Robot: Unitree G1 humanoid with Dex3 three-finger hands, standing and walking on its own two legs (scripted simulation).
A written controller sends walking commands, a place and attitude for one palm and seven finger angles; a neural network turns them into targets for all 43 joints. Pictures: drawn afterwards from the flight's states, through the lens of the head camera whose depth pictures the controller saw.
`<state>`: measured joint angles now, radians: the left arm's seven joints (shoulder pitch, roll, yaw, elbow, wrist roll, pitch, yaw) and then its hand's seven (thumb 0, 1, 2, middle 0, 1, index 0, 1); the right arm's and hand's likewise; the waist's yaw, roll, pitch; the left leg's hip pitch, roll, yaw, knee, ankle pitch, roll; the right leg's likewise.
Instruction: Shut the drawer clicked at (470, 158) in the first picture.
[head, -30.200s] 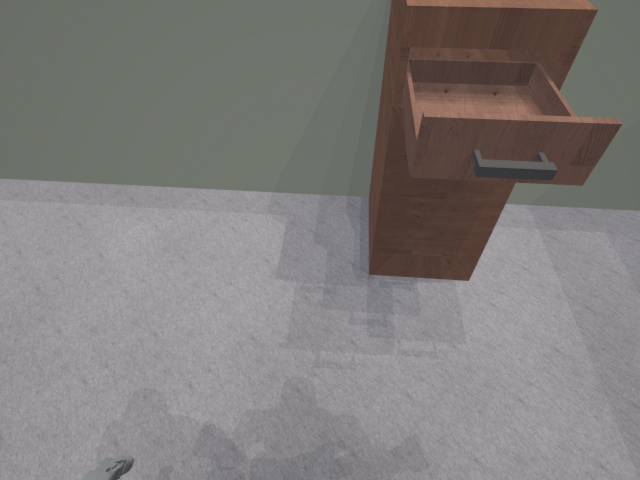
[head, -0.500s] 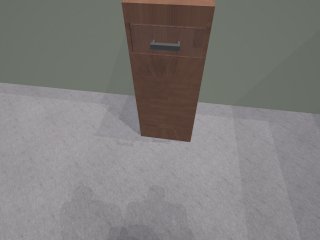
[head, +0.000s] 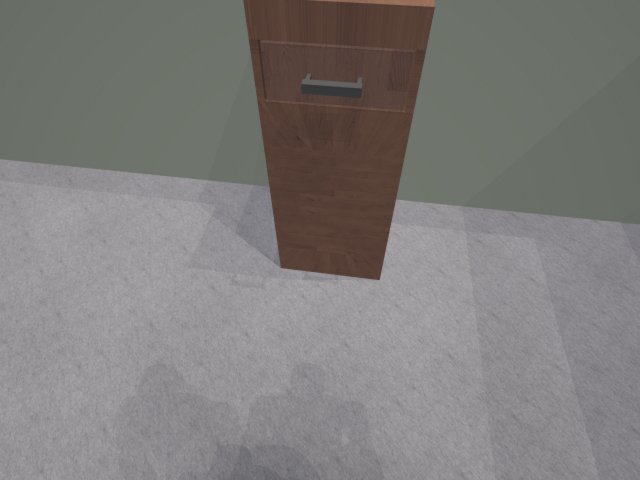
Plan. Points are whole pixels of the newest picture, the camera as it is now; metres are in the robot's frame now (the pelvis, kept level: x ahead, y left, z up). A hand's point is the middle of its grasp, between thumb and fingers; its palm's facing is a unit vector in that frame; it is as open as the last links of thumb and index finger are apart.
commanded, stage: look to check the result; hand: left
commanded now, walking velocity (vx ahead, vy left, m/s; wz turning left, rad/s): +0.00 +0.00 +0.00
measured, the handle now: (332, 83) +0.91 +0.02 +0.03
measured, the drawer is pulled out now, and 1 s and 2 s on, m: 0.00 0.00 0.00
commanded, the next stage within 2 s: stand and wait in 0.42 s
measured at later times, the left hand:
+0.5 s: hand out of the picture -0.01 +0.16 -0.17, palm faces +0.04 -0.98 -0.18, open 7.3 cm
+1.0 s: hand out of the picture +0.00 +0.15 -0.17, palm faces +0.03 -0.98 -0.19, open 7.3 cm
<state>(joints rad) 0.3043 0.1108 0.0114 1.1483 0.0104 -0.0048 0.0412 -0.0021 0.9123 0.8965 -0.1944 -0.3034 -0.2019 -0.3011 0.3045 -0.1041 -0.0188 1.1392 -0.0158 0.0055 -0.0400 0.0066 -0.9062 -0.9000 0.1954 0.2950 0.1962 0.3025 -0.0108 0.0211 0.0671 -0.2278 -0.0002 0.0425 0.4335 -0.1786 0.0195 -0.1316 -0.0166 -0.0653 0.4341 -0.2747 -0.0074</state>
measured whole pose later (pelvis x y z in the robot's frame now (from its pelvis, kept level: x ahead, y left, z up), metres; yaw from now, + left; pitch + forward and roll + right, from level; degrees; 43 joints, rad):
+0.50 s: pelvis +0.01 +0.00 +0.00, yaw +0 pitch -2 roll +0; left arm 0.29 0.11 0.01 1.15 0.01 -0.01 0.04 0.00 0.91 0.90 -0.19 -0.30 -0.20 -0.30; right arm 0.28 -0.12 -0.02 1.14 -0.01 0.00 -0.04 0.01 -0.91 -0.90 0.20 0.30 0.20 0.30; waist -0.01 0.01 0.07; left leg -0.21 0.00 0.05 0.42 -0.19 0.02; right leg -0.11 -0.02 -0.06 0.42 -0.28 0.00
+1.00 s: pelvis +0.02 -0.01 +0.00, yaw +0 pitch -2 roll +0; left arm 0.29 0.11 0.01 1.15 0.01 -0.01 0.04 0.00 0.91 0.90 -0.19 -0.30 -0.20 -0.30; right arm 0.28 -0.12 -0.01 1.15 -0.01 0.00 -0.04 0.01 -0.91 -0.90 0.20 0.30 0.20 0.30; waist -0.01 0.02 0.06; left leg -0.19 0.00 0.05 0.41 -0.19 0.01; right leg -0.09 -0.01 -0.06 0.41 -0.29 -0.01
